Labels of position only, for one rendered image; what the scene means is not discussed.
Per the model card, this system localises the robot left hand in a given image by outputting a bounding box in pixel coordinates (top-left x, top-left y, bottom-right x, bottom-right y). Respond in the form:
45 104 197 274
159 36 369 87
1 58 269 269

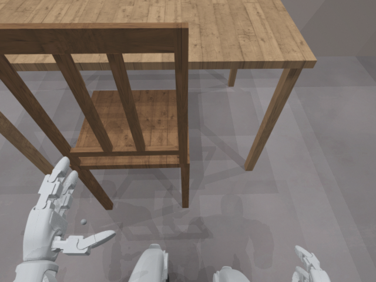
23 156 116 262

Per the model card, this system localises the chair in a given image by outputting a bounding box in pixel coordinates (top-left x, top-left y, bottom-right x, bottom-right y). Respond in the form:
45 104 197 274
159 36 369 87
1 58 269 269
0 22 190 210

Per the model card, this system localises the robot right hand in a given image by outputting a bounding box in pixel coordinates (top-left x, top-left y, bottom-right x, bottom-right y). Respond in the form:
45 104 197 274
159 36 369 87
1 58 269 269
291 246 331 282

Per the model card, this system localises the table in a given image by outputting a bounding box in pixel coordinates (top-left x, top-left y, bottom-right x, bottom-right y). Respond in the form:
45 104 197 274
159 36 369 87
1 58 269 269
0 0 317 175

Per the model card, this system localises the robot right thigh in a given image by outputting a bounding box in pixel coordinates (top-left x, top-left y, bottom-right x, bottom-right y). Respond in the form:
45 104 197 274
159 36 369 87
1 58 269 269
213 269 250 282

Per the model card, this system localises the robot thigh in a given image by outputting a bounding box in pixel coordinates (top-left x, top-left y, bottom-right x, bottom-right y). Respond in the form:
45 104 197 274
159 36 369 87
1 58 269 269
128 249 169 282
213 269 250 282

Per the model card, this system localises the robot left forearm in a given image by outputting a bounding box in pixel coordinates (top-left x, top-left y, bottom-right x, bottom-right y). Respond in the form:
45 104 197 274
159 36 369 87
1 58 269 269
13 260 59 282

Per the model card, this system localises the robot left thigh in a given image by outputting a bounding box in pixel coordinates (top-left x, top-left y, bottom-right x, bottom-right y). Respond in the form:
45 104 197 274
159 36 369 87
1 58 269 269
128 249 169 282

